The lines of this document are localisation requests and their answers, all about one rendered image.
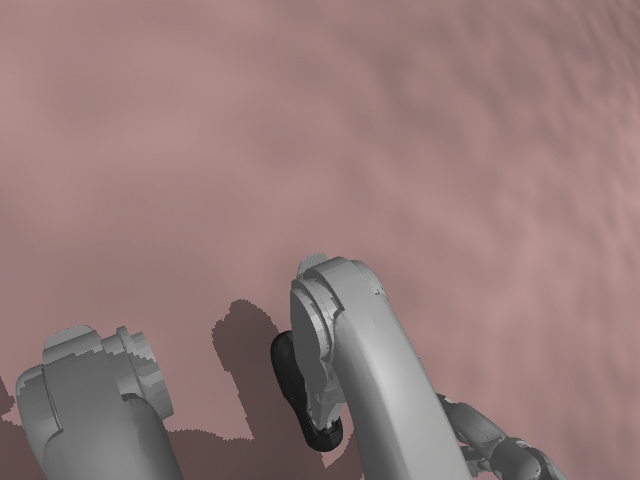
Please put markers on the right robot hand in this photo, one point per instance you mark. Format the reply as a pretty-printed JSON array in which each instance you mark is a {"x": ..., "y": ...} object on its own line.
[{"x": 475, "y": 430}]

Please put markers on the right robot arm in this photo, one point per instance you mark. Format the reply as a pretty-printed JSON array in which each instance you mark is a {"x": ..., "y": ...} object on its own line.
[{"x": 515, "y": 459}]

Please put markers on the right robot foot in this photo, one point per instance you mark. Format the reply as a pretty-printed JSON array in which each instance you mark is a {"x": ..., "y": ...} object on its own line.
[{"x": 292, "y": 385}]

